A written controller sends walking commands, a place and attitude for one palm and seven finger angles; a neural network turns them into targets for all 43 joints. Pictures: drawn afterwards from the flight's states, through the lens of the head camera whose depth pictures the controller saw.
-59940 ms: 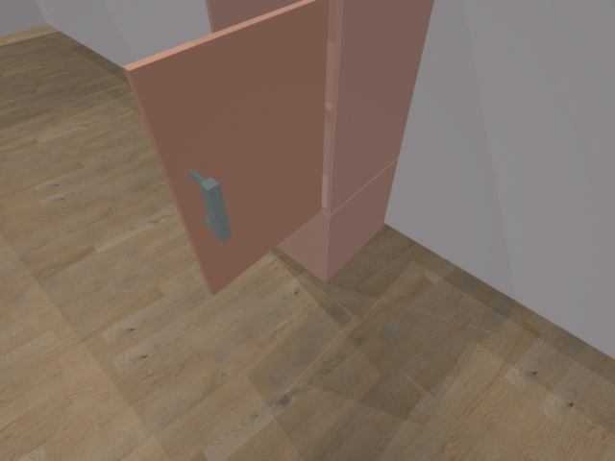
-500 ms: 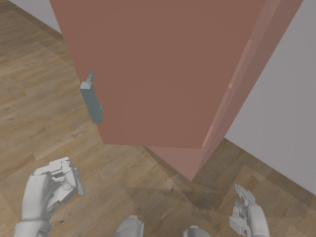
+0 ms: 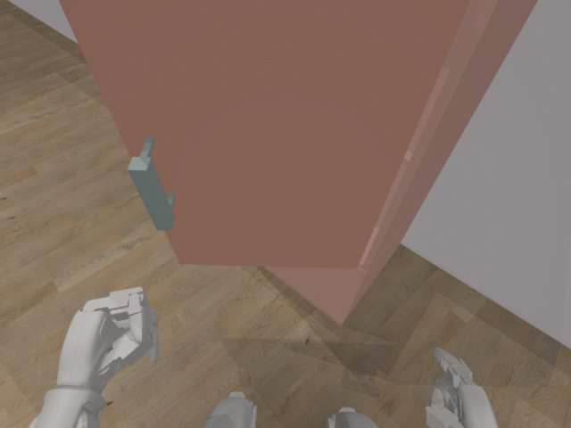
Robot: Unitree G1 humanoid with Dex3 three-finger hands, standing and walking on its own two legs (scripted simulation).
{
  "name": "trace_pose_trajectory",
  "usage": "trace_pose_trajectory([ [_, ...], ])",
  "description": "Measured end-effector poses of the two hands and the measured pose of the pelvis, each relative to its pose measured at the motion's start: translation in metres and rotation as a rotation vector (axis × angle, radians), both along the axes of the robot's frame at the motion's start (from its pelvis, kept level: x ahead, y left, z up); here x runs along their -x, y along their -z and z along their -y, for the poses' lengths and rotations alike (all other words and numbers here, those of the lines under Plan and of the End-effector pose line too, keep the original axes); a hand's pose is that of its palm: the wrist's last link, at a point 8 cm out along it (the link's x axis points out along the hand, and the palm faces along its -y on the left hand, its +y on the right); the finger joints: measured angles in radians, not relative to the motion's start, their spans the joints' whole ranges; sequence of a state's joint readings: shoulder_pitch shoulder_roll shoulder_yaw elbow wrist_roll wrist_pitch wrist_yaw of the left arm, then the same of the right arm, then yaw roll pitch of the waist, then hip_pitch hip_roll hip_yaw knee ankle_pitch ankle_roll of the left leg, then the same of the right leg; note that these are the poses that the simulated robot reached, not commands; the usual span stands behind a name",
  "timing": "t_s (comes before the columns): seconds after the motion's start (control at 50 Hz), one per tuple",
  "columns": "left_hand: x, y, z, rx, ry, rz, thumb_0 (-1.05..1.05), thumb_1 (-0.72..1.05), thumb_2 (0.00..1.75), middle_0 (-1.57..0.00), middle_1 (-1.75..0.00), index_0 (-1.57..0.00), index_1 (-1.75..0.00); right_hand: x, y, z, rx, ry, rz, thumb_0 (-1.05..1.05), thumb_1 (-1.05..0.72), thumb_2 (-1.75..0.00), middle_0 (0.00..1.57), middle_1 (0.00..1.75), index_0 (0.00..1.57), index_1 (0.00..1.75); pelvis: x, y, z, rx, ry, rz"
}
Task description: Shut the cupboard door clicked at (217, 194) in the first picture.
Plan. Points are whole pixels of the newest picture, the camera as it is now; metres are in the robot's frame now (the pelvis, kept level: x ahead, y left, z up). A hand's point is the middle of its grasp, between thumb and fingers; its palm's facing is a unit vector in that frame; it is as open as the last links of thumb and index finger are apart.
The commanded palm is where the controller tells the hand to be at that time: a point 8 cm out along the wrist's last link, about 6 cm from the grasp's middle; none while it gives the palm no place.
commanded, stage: raise the hand and make a fist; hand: left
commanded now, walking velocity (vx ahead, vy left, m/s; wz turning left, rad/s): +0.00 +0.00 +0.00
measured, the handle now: (157, 185) +0.45 +0.23 +0.06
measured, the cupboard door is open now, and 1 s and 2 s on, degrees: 38 38 38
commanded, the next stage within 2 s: bring the fist close to the handle in 0.12 s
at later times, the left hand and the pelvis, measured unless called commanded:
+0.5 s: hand (151, 308) +0.25 +0.19 +0.05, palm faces +0.03 -1.00 -0.03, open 3.1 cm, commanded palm +0.24 +0.24 +0.06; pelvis -0.01 -0.01 -0.01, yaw +1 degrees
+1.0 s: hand (167, 262) +0.32 +0.19 +0.05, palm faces +0.04 -1.00 +0.00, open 3.1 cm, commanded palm +0.30 +0.24 +0.06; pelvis -0.01 +0.00 +0.00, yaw +0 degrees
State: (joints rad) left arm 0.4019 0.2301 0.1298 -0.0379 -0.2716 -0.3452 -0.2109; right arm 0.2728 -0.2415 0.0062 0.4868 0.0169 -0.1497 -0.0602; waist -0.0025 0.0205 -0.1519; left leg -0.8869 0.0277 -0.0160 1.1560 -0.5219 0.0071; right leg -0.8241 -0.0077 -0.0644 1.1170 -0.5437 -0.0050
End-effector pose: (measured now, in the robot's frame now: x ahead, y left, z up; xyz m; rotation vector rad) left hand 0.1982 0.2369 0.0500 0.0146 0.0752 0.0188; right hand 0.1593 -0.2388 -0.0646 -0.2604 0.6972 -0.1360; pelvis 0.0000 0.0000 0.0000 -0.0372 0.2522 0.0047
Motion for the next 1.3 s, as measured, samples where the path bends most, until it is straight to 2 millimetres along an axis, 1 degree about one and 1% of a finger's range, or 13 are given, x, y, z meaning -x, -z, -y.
trace_pose_trajectory([
  [0.08, -0.002, -0.017, -0.006, -0.030, -0.052, 0.118, 0.02, 0.89, 0.90, -1.30, -1.50, -1.29, -1.50, -0.004, 0.003, 0.002, -0.002, -0.016, -0.001, 0.02, -0.90, -0.90, 0.20, 0.30, 0.20, 0.30, 0.001, 0.003, 0.003, 0.001, -0.005, 0.000],
  [0.12, -0.003, -0.019, -0.006, -0.035, -0.053, 0.128, 0.02, 0.90, 0.90, -1.30, -1.50, -1.29, -1.50, -0.006, 0.006, 0.002, -0.012, -0.021, -0.002, 0.02, -0.90, -0.90, 0.20, 0.30, 0.20, 0.30, 0.001, 0.004, 0.004, 0.001, -0.007, 0.000],
  [0.24, 0.004, 0.001, 0.008, 0.001, 0.013, -0.010, 0.01, 0.90, 0.90, -1.30, -1.50, -1.29, -1.50, -0.008, 0.005, 0.000, -0.037, -0.016, 0.007, 0.02, -0.90, -0.90, 0.20, 0.30, 0.21, 0.30, 0.003, 0.002, 0.007, -0.006, -0.004, 0.004],
  [0.32, 0.003, -0.001, 0.007, -0.015, -0.005, 0.023, 0.02, 0.89, 0.90, -1.30, -1.50, -1.30, -1.50, -0.007, 0.005, 0.002, -0.025, -0.023, 0.013, 0.02, -0.90, -0.90, 0.20, 0.30, 0.21, 0.30, 0.005, 0.003, 0.009, -0.006, -0.005, 0.005],
  [0.42, -0.015, -0.013, -0.005, -0.036, -0.054, 0.151, 0.02, 0.89, 0.90, -1.30, -1.50, -1.30, -1.50, -0.003, 0.014, 0.004, -0.017, -0.035, -0.006, 0.02, -0.90, -0.90, 0.20, 0.30, 0.21, 0.30, 0.011, 0.009, 0.012, -0.001, -0.010, 0.000],
  [0.48, -0.029, -0.009, -0.005, -0.025, -0.024, 0.126, 0.01, 0.89, 0.90, -1.30, -1.50, -1.30, -1.50, 0.002, 0.017, 0.006, -0.021, -0.024, -0.024, 0.02, -0.90, -0.90, 0.20, 0.30, 0.21, 0.30, 0.013, 0.009, 0.012, 0.001, -0.010, -0.002],
  [0.58, -0.047, 0.002, 0.002, -0.002, 0.034, 0.024, 0.01, 0.90, 0.90, -1.30, -1.50, -1.30, -1.50, 0.015, 0.016, 0.009, -0.022, 0.012, -0.048, 0.02, -0.90, -0.90, 0.20, 0.30, 0.21, 0.30, 0.012, 0.004, 0.009, -0.003, -0.002, -0.001],
  [0.72, -0.070, -0.012, -0.005, 0.004, -0.034, 0.109, 0.02, 0.89, 0.90, -1.30, -1.50, -1.30, -1.50, 0.029, 0.015, 0.013, -0.010, 0.038, -0.093, 0.02, -0.90, -0.90, 0.20, 0.30, 0.21, 0.30, 0.009, -0.001, 0.006, -0.010, 0.009, -0.003],
  [0.78, -0.075, -0.011, -0.007, -0.008, -0.028, 0.103, 0.01, 0.90, 0.90, -1.30, -1.50, -1.30, -1.50, 0.032, 0.016, 0.014, -0.013, 0.041, -0.113, 0.02, -0.90, -0.90, 0.20, 0.30, 0.20, 0.30, 0.008, -0.002, 0.005, -0.010, 0.009, -0.005],
  [0.92, -0.084, 0.002, -0.001, 0.011, 0.002, 0.041, 0.01, 0.90, 0.90, -1.30, -1.50, -1.30, -1.50, 0.035, 0.017, 0.012, -0.009, 0.050, -0.139, 0.02, -0.91, -0.90, 0.20, 0.30, 0.20, 0.30, 0.007, -0.004, 0.001, -0.010, 0.011, -0.007],
  [1.06, -0.107, -0.008, -0.002, -0.003, -0.025, 0.123, 0.02, 0.90, 0.90, -1.30, -1.50, -1.30, -1.50, 0.033, 0.020, 0.010, -0.007, 0.042, -0.154, 0.01, -0.91, -0.90, 0.20, 0.30, 0.20, 0.30, 0.009, -0.002, 0.000, -0.010, 0.011, -0.016],
  [1.14, -0.119, -0.008, -0.002, -0.008, -0.008, 0.098, 0.01, 0.90, 0.90, -1.30, -1.50, -1.30, -1.50, 0.034, 0.022, 0.009, -0.020, 0.050, -0.165, 0.01, -0.91, -0.90, 0.20, 0.30, 0.21, 0.30, 0.008, -0.003, 0.000, -0.010, 0.014, -0.019],
  [1.3, -0.125, -0.007, -0.001, 0.014, -0.026, 0.075, 0.02, 0.90, 0.90, -1.30, -1.50, -1.30, -1.50, 0.044, 0.021, 0.012, -0.025, 0.065, -0.195, 0.01, -0.91, -0.90, 0.20, 0.30, 0.21, 0.30, 0.006, -0.006, 0.001, -0.015, 0.020, -0.018],
])
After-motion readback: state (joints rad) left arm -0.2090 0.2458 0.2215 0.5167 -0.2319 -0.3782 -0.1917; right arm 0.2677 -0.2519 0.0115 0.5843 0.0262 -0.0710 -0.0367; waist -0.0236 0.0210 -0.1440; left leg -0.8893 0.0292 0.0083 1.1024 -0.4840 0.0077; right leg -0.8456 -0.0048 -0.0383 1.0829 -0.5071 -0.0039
